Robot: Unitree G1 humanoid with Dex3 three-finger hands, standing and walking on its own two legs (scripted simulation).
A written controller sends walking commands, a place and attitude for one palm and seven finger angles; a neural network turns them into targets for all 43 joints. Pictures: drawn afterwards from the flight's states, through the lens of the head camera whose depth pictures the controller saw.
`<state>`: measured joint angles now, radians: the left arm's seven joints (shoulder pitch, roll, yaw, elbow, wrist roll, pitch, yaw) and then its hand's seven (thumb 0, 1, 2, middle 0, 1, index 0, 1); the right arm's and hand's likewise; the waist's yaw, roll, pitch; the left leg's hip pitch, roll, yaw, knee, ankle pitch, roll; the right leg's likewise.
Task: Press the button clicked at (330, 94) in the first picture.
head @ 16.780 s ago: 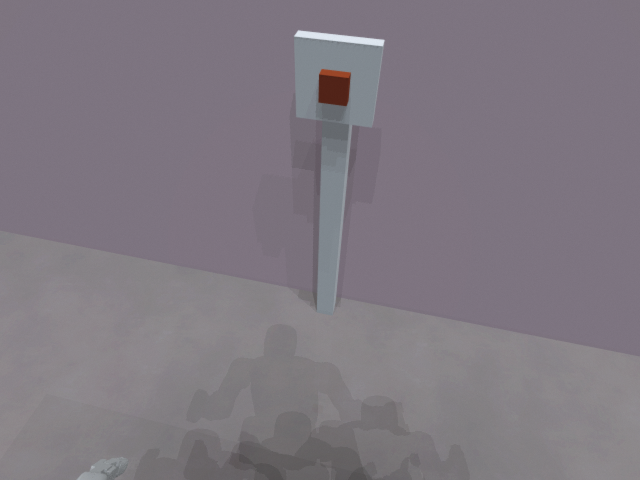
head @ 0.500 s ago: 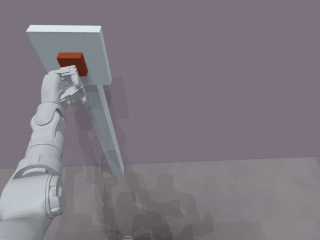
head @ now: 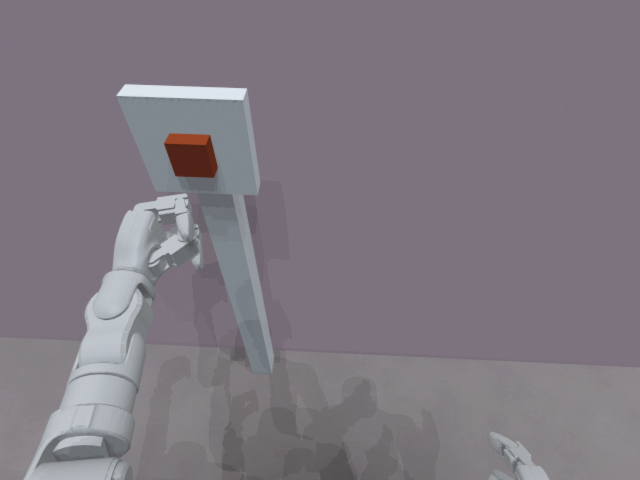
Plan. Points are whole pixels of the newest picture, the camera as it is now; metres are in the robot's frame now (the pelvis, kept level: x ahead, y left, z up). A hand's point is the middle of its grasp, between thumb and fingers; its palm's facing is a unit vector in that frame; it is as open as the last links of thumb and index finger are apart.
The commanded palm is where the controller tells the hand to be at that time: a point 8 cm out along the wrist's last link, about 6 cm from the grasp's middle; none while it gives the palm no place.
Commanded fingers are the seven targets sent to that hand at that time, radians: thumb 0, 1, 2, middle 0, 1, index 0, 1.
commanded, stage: pull the fist back off the button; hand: left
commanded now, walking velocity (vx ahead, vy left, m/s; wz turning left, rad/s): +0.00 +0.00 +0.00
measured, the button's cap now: (192, 154) +0.51 +0.20 +0.14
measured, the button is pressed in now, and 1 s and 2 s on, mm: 0 0 0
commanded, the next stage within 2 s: draw the hand back to the body in 0.02 s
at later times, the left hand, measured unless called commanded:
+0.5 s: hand (152, 274) +0.31 +0.20 +0.14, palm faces +0.01 -1.00 -0.02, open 3.1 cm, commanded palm +0.27 +0.24 +0.14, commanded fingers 0.00 0.90 0.90 -1.30 -1.50 -1.30 -1.50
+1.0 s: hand (80, 334) +0.22 +0.22 +0.17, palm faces +0.32 -0.91 -0.27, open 3.1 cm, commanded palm +0.17 +0.26 +0.18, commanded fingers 0.00 0.90 0.90 -1.30 -1.50 -1.30 -1.50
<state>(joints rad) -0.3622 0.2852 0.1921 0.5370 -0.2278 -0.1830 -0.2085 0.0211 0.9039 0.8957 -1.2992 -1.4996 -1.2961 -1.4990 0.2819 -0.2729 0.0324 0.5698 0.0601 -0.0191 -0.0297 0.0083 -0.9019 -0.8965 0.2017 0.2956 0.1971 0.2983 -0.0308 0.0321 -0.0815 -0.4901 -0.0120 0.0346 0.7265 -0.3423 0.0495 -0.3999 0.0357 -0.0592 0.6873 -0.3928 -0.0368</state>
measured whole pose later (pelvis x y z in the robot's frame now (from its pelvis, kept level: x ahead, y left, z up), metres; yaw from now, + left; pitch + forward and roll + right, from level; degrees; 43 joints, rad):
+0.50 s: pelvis -0.01 -0.01 +0.01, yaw -1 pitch +1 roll -1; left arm -0.10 0.32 0.26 0.26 -0.30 -0.06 -0.27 0.02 0.90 0.90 -1.30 -1.50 -1.29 -1.50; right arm 0.29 -0.28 0.04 0.56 0.08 -0.04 -0.06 0.01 -0.90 -0.90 0.20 0.30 0.20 0.30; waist -0.01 0.05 -0.08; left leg -0.37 0.00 0.04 0.64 -0.30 0.04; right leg -0.29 0.05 -0.05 0.61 -0.36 -0.05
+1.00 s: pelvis -0.01 +0.00 +0.03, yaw +0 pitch -5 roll -1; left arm 0.29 0.30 0.18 -0.26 -0.09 -0.07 0.09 0.02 0.90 0.90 -1.30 -1.50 -1.30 -1.50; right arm 0.19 -0.23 0.07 0.61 0.01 -0.06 -0.07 0.01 -0.90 -0.90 0.20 0.30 0.20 0.30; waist 0.05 0.06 0.02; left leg -0.14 -0.03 0.03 0.42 -0.20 0.05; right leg -0.05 0.03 -0.05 0.38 -0.25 -0.04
